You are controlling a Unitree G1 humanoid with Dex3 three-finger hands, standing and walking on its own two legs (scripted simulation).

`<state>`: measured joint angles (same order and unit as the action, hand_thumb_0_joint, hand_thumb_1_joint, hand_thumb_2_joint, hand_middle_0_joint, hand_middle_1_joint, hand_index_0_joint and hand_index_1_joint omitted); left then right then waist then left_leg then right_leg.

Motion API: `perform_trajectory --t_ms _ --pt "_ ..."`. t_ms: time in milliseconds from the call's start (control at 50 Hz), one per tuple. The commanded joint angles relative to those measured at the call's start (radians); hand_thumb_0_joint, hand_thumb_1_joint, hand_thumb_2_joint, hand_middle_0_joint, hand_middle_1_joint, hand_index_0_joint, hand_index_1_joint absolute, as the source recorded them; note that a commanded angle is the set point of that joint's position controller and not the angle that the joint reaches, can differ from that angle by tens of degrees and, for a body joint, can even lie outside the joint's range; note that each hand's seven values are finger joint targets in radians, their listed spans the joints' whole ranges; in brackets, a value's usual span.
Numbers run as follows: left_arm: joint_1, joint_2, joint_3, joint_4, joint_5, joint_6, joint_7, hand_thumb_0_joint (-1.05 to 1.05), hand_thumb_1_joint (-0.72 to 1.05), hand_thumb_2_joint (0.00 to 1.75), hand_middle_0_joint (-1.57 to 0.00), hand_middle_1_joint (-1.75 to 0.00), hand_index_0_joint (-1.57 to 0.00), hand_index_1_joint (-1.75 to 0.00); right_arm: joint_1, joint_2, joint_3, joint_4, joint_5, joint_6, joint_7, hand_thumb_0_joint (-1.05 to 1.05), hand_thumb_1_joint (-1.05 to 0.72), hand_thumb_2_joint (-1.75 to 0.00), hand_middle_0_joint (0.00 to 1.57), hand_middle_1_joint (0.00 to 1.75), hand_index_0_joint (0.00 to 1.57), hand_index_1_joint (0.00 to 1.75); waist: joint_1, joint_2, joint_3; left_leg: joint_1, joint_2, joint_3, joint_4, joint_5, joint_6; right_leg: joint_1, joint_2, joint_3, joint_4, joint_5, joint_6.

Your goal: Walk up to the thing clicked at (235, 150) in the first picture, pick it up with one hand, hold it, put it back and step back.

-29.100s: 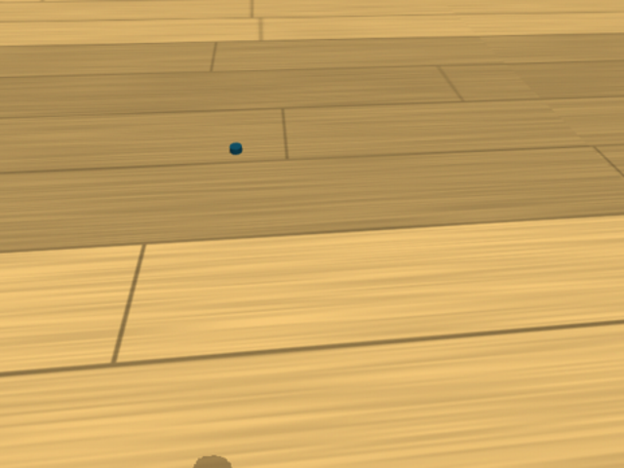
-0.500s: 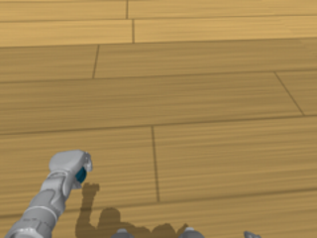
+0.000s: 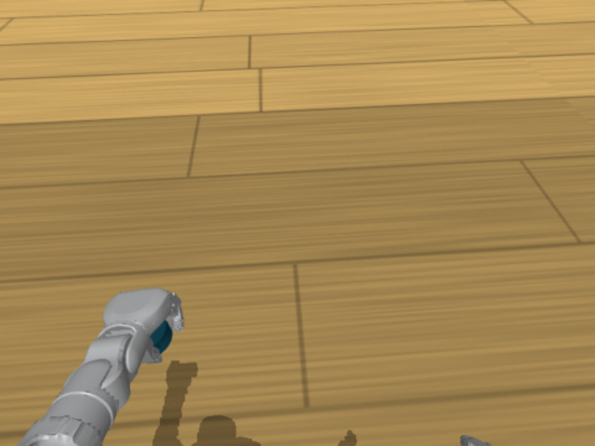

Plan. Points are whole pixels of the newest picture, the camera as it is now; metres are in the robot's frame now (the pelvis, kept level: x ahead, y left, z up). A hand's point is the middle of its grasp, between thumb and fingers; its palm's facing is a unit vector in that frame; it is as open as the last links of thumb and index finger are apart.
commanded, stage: hold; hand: left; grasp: from above
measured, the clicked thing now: (148, 334) +0.33 +0.24 -0.09
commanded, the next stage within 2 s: crouch in 1.64 s
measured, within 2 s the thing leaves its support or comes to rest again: neither
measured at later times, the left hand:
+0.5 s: hand (149, 332) +0.31 +0.21 -0.03, palm faces -0.45 -0.06 -0.89, open 7.0 cm
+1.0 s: hand (145, 339) +0.29 +0.21 -0.01, palm faces -0.44 -0.06 -0.89, open 7.0 cm
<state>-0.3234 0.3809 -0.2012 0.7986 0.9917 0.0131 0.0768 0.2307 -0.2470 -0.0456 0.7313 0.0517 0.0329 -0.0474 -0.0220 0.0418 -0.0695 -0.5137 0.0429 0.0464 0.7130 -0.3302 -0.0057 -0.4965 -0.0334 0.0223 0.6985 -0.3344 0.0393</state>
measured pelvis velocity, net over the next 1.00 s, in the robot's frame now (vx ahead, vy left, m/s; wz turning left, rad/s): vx -0.01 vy -0.01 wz -0.01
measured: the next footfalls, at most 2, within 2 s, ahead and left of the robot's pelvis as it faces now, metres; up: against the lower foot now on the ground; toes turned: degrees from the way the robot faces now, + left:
none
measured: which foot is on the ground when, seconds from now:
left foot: down 0.00-1.00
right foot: down 0.00-1.00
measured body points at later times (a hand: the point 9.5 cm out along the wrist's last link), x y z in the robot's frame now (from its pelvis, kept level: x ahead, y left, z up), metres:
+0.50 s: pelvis +0.01 -0.01 +0.01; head +0.03 -0.03 +0.46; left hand +0.33 +0.22 +0.02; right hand +0.14 -0.26 -0.11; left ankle +0.01 +0.12 -0.72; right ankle +0.01 -0.15 -0.72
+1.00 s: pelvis -0.01 -0.01 +0.02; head +0.01 -0.04 +0.47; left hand +0.31 +0.21 +0.04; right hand +0.14 -0.26 -0.10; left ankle +0.01 +0.12 -0.72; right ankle +0.01 -0.15 -0.72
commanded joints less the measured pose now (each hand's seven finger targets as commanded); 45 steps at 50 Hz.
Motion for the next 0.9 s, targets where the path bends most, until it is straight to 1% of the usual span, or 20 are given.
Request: perform_trajectory --t_ms 0,80,120,180,220,240,280,300,320,400,420,440,480,500,560,600,700,720,780,880 --pt "-0.292 0.199 0.07 -0.193 0.004 0.002 0.023 0.0 0.61 0.5 -0.88 -0.68 -0.95 -0.61 -0.019 -0.14 -0.05 -0.111 0.001 -0.032 -0.01 0.0 -0.9 -0.89 0.2 0.3 0.2 0.3 0.003 -0.018 -0.27 0.211 -0.043 -0.018 -0.11 0.28 0.003 0.12 0.067 -0.023 -0.111 0.245 -0.043" --pt "-0.302 0.213 0.079 -0.232 0.005 0.004 0.012 0.0 0.63 0.5 -0.89 -0.69 -0.96 -0.61 -0.025 -0.142 -0.051 -0.119 0.003 -0.024 -0.009 0.0 -0.89 -0.89 0.2 0.3 0.2 0.3 0.003 -0.014 -0.274 0.24 -0.045 -0.008 -0.122 0.311 0.003 0.143 0.066 -0.022 -0.122 0.275 -0.041" --pt "-0.289 0.194 0.065 -0.216 0.005 0.009 0.004 0.0 0.63 0.5 -0.9 -0.67 -0.97 -0.6 -0.033 -0.139 -0.049 -0.124 0.004 -0.021 -0.008 0.0 -0.9 -0.89 0.2 0.3 0.2 0.3 0.001 -0.031 -0.251 0.245 -0.043 -0.011 -0.131 0.309 0.005 0.14 0.067 -0.022 -0.132 0.274 -0.04" --pt "-0.274 0.214 0.075 -0.237 0.007 0.009 -0.006 0.0 0.62 0.49 -0.89 -0.66 -0.96 -0.59 -0.041 -0.139 -0.05 -0.131 0.005 -0.016 -0.008 0.0 -0.9 -0.9 0.2 0.3 0.2 0.3 0.017 -0.027 -0.267 0.257 -0.048 -0.004 -0.137 0.341 0.007 0.177 0.062 -0.022 -0.138 0.31 -0.038" --pt "-0.282 0.212 0.075 -0.257 0.006 0.009 -0.013 0.0 0.65 0.5 -0.91 -0.66 -0.98 -0.59 -0.044 -0.138 -0.049 -0.137 0.007 -0.011 -0.008 0.0 -0.9 -0.9 0.2 0.3 0.2 0.3 0.015 -0.027 -0.268 0.269 -0.047 -0.003 -0.143 0.353 0.009 0.18 0.063 -0.02 -0.143 0.322 -0.037" --pt "-0.268 0.196 0.064 -0.237 0.005 0.012 -0.018 0.0 0.64 0.52 -0.91 -0.67 -0.98 -0.6 -0.043 -0.14 -0.048 -0.138 0.006 -0.008 -0.008 0.0 -0.89 -0.89 0.2 0.3 0.2 0.3 0.005 -0.042 -0.25 0.267 -0.045 -0.002 -0.148 0.347 0.011 0.175 0.064 -0.021 -0.148 0.318 -0.037" --pt "-0.276 0.207 0.069 -0.257 0.002 0.013 -0.021 0.0 0.66 0.49 -0.92 -0.66 -0.99 -0.59 -0.055 -0.139 -0.047 -0.143 0.008 -0.004 -0.008 0.0 -0.9 -0.89 0.2 0.3 0.2 0.3 0.014 -0.031 -0.234 0.275 -0.044 -0.002 -0.164 0.331 0.01 0.176 0.063 -0.023 -0.161 0.3 -0.039" --pt "-0.278 0.203 0.064 -0.261 0.002 0.011 -0.027 0.0 0.65 0.49 -0.91 -0.67 -0.98 -0.59 -0.055 -0.14 -0.046 -0.148 0.007 -0.003 -0.008 0.0 -0.89 -0.89 0.2 0.3 0.2 0.3 0.005 -0.044 -0.237 0.279 -0.045 0.001 -0.165 0.324 0.014 0.177 0.062 -0.022 -0.166 0.298 -0.037" --pt "-0.284 0.213 0.071 -0.276 0.001 0.01 -0.03 0.0 0.65 0.48 -0.9 -0.66 -0.98 -0.59 -0.057 -0.139 -0.044 -0.147 0.007 -0.002 -0.009 0.0 -0.89 -0.89 0.2 0.3 0.2 0.3 0.018 -0.04 -0.248 0.28 -0.045 -0.001 -0.169 0.327 0.013 0.191 0.062 -0.021 -0.166 0.299 -0.037" --pt "-0.285 0.223 0.078 -0.303 -0.001 0.008 -0.037 0.0 0.64 0.48 -0.89 -0.67 -0.97 -0.6 -0.08 -0.136 -0.04 -0.163 0.009 0.004 -0.011 0.0 -0.9 -0.89 0.2 0.3 0.2 0.3 0.024 -0.035 -0.234 0.293 -0.05 0.006 -0.186 0.304 0.015 0.2 0.057 -0.019 -0.19 0.276 -0.035" --pt "-0.246 0.206 0.074 -0.262 0.005 0.013 -0.039 0.0 0.64 0.49 -0.9 -0.66 -0.97 -0.58 -0.08 -0.133 -0.038 -0.163 0.009 0.006 -0.012 0.0 -0.9 -0.9 0.2 0.3 0.2 0.3 0.022 -0.048 -0.214 0.287 -0.051 0.007 -0.189 0.294 0.017 0.191 0.056 -0.016 -0.193 0.273 -0.034" --pt "-0.251 0.2 0.07 -0.288 -0.002 0.012 -0.043 0.0 0.66 0.47 -0.9 -0.67 -0.97 -0.59 -0.08 -0.133 -0.04 -0.163 0.008 0.007 -0.011 0.0 -0.89 -0.89 0.2 0.3 0.2 0.3 0.017 -0.046 -0.231 0.296 -0.052 0.01 -0.188 0.297 0.019 0.199 0.054 -0.014 -0.194 0.281 -0.032" --pt "-0.258 0.209 0.068 -0.288 0.006 0.013 -0.049 0.0 0.65 0.48 -0.91 -0.66 -0.98 -0.58 -0.087 -0.132 -0.038 -0.165 0.01 0.01 -0.012 0.0 -0.9 -0.9 0.2 0.3 0.2 0.3 0.021 -0.056 -0.221 0.3 -0.05 0.008 -0.196 0.304 0.02 0.202 0.055 -0.019 -0.199 0.283 -0.033" --pt "-0.272 0.225 0.083 -0.339 -0.001 0.009 -0.048 0.0 0.66 0.49 -0.91 -0.65 -0.98 -0.58 -0.091 -0.134 -0.04 -0.169 0.01 0.011 -0.013 0.0 -0.89 -0.89 0.2 0.3 0.2 0.3 0.032 -0.033 -0.244 0.313 -0.05 0.009 -0.199 0.308 0.018 0.216 0.055 -0.019 -0.201 0.281 -0.034" --pt "-0.271 0.205 0.066 -0.314 0.001 0.011 -0.05 0.0 0.65 0.5 -0.9 -0.67 -0.97 -0.6 -0.092 -0.132 -0.036 -0.168 0.01 0.014 -0.013 0.0 -0.9 -0.9 0.2 0.3 0.2 0.3 0.018 -0.041 -0.227 0.313 -0.049 0.01 -0.208 0.306 0.02 0.213 0.056 -0.017 -0.207 0.283 -0.034" --pt "-0.272 0.213 0.073 -0.325 0.0 0.011 -0.05 0.0 0.66 0.51 -0.91 -0.67 -0.98 -0.6 -0.102 -0.131 -0.036 -0.175 0.012 0.017 -0.014 0.0 -0.9 -0.9 0.2 0.3 0.2 0.3 0.029 -0.04 -0.224 0.32 -0.049 0.011 -0.217 0.301 0.02 0.217 0.055 -0.019 -0.215 0.273 -0.035" --pt "-0.26 0.208 0.07 -0.341 -0.007 0.011 -0.059 0.0 0.64 0.47 -0.89 -0.68 -0.96 -0.59 -0.116 -0.132 -0.032 -0.18 0.013 0.016 -0.016 0.0 -0.9 -0.9 0.2 0.3 0.2 0.3 0.03 -0.033 -0.2 0.32 -0.047 0.01 -0.24 0.252 0.017 0.216 0.057 -0.018 -0.232 0.213 -0.04" --pt "-0.256 0.223 0.081 -0.337 -0.004 0.012 -0.06 0.0 0.63 0.47 -0.88 -0.68 -0.96 -0.6 -0.122 -0.131 -0.033 -0.181 0.015 0.017 -0.016 0.0 -0.9 -0.9 0.2 0.3 0.2 0.3 0.034 -0.017 -0.196 0.322 -0.047 0.011 -0.247 0.25 0.015 0.22 0.058 -0.021 -0.235 0.207 -0.042" --pt "-0.25 0.205 0.065 -0.347 -0.006 0.012 -0.069 0.0 0.62 0.47 -0.87 -0.68 -0.95 -0.6 -0.126 -0.128 -0.03 -0.188 0.016 0.016 -0.017 0.0 -0.9 -0.9 0.2 0.3 0.2 0.3 0.03 -0.034 -0.188 0.327 -0.042 0.005 -0.256 0.241 0.016 0.218 0.061 -0.023 -0.24 0.197 -0.043" --pt "-0.251 0.222 0.081 -0.378 -0.012 0.008 -0.078 0.0 0.59 0.46 -0.85 -0.67 -0.93 -0.59 -0.129 -0.132 -0.028 -0.189 0.017 0.014 -0.021 0.0 -0.9 -0.9 0.2 0.3 0.2 0.3 0.033 -0.029 -0.194 0.344 -0.041 0.006 -0.264 0.25 0.015 0.228 0.061 -0.023 -0.249 0.203 -0.042"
